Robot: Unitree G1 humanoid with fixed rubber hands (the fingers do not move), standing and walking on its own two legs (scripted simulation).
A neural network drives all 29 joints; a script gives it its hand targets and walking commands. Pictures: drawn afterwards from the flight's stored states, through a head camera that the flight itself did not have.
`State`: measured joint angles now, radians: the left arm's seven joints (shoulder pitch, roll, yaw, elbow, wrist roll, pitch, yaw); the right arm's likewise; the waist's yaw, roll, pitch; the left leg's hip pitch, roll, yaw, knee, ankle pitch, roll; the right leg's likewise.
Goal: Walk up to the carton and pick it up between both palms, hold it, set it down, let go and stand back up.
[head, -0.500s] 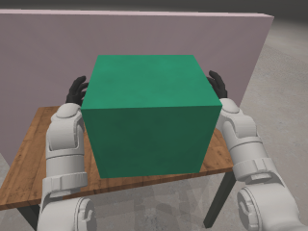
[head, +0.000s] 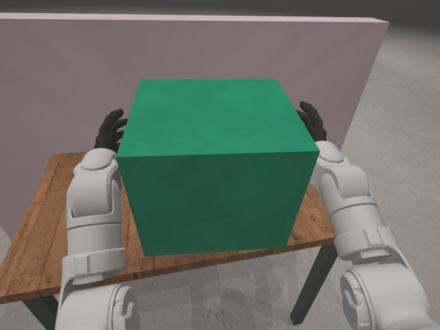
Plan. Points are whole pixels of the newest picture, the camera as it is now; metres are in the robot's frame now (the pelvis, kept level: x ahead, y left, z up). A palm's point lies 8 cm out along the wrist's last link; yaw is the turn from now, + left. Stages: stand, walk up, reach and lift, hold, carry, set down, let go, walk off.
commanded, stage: hold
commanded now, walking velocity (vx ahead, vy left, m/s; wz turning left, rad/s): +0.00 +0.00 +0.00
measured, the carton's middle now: (213, 163) +0.38 +0.00 +0.18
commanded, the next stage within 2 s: none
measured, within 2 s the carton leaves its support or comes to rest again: neither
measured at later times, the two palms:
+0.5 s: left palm (106, 153) +0.35 +0.18 +0.22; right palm (313, 143) +0.36 -0.17 +0.23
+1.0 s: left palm (105, 156) +0.35 +0.18 +0.22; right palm (311, 145) +0.36 -0.17 +0.23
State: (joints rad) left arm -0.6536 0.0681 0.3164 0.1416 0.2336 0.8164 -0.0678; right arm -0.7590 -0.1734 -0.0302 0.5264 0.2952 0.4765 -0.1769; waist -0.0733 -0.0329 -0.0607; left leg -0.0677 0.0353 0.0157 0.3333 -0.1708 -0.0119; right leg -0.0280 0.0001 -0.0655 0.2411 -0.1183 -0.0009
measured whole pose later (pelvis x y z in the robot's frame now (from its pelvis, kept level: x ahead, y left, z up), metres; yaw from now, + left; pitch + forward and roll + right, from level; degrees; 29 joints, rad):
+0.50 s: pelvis -0.01 +0.00 +0.00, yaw +0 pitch -5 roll -1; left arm -0.69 0.08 0.33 0.20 0.23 0.80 -0.07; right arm -0.79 -0.16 -0.05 0.57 0.27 0.47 -0.17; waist -0.07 -0.03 -0.07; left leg -0.08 0.03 0.01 0.33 -0.16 -0.01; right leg -0.05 0.00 -0.07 0.25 -0.12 -0.01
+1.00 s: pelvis +0.00 +0.00 +0.00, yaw +0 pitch -5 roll -1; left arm -0.64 0.08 0.31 0.14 0.22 0.81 -0.06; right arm -0.76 -0.17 -0.03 0.53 0.30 0.47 -0.18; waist -0.07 -0.04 -0.07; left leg -0.08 0.04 0.01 0.34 -0.17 -0.01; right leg -0.04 0.00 -0.07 0.25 -0.12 0.00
